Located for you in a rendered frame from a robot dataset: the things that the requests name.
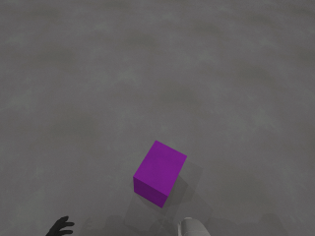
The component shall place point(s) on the carton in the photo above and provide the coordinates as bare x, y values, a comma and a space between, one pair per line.
158, 172

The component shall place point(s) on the robot left hand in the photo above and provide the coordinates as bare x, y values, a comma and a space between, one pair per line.
59, 224

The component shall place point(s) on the right robot thigh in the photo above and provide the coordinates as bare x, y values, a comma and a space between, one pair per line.
191, 227

